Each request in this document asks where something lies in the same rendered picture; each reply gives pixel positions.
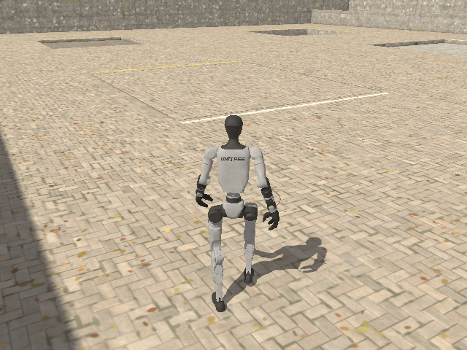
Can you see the robot right upper arm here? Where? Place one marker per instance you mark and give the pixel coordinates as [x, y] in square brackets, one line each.
[260, 168]

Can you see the robot torso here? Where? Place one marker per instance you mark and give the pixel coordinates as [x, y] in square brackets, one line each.
[233, 167]

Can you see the right robot forearm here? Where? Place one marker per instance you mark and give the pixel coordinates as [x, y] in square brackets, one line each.
[268, 197]

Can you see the robot left upper arm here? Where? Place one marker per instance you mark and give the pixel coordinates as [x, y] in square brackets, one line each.
[206, 166]

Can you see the robot left hand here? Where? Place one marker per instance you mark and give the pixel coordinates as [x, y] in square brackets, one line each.
[206, 197]

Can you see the left robot forearm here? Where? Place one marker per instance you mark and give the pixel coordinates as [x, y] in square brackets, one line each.
[200, 188]

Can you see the robot head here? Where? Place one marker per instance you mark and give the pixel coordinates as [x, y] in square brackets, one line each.
[233, 126]

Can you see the robot right hand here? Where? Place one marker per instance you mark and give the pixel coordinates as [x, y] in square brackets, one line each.
[274, 220]

